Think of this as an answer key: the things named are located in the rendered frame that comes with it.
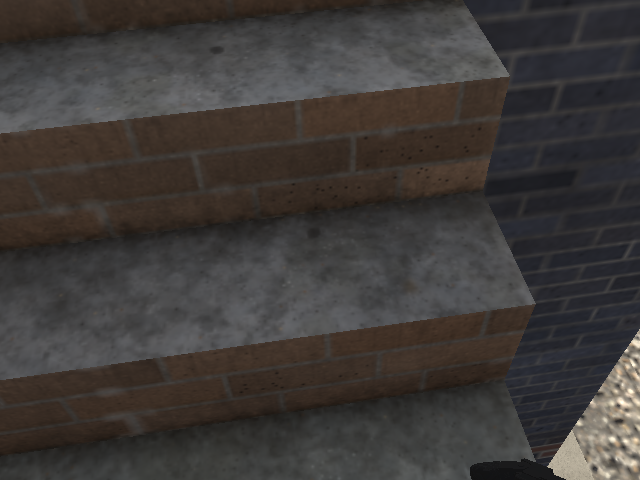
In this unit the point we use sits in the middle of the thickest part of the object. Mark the right robot hand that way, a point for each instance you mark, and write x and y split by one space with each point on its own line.
512 470

